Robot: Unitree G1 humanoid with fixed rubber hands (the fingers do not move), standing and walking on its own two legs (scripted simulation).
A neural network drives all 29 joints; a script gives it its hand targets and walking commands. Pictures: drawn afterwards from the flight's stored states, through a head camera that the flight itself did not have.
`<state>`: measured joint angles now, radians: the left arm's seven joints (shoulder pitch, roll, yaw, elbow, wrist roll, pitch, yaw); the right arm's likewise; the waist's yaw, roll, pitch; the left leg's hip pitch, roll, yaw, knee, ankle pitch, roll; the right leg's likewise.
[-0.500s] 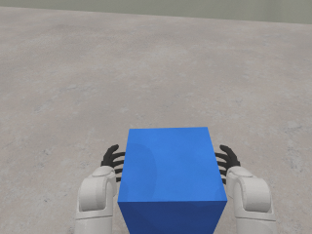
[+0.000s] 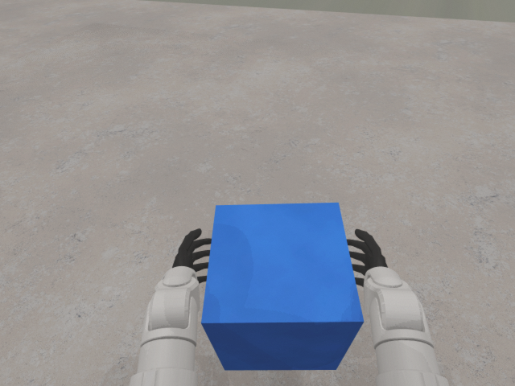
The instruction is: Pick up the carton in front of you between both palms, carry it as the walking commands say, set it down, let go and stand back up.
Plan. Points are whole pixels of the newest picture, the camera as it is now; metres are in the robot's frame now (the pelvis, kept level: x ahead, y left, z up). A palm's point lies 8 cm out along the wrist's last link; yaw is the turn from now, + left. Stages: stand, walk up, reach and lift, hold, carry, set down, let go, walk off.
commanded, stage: carry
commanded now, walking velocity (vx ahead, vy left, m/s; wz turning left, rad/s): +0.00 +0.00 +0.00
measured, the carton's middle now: (278, 291) +0.32 +0.00 -0.05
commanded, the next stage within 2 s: hold in 0.40 s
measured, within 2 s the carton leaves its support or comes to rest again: neither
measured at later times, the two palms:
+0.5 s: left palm (176, 280) +0.29 +0.16 +0.04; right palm (370, 277) +0.29 -0.14 +0.04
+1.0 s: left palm (168, 296) +0.26 +0.16 +0.05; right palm (365, 272) +0.30 -0.13 +0.05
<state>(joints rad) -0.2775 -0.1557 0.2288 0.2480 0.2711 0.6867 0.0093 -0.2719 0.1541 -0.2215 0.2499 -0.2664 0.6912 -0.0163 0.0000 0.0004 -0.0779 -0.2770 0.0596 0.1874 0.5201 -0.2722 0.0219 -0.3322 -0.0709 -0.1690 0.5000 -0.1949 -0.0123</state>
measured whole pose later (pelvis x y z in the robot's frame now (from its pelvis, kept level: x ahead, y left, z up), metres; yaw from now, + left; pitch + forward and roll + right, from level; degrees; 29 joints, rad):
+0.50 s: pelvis +0.00 +0.00 +0.01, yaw +3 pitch -3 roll +0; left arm -0.25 -0.15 0.17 0.19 0.26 0.72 0.01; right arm -0.21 0.14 -0.19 0.15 -0.25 0.74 -0.02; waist -0.02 0.00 0.02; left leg -0.15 0.02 0.13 0.44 -0.23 0.03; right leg -0.19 -0.03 -0.05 0.43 -0.17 -0.01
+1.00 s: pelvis -0.02 -0.03 +0.00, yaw +7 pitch -9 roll +0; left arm -0.40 -0.19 0.37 0.38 0.36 0.68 -0.03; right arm -0.39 0.19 -0.35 0.38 -0.35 0.69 0.01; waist 0.02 0.01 0.07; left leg -0.10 0.00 0.00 0.47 -0.21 0.01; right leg -0.11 0.00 -0.04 0.46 -0.19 -0.02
